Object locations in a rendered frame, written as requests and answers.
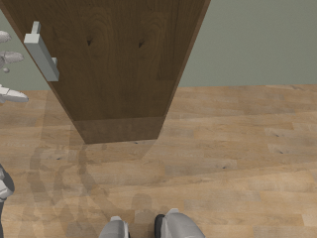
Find left robot upper arm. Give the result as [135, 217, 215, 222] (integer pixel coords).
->
[0, 164, 15, 238]

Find left robot thigh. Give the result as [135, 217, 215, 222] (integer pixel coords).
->
[98, 219, 129, 238]

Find robot right foot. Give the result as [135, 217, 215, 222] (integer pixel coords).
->
[154, 214, 165, 238]

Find handle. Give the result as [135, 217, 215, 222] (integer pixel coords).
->
[24, 21, 59, 81]

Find robot left hand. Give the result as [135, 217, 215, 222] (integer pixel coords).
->
[0, 31, 29, 103]

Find cupboard door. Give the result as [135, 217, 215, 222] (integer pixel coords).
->
[1, 0, 205, 121]

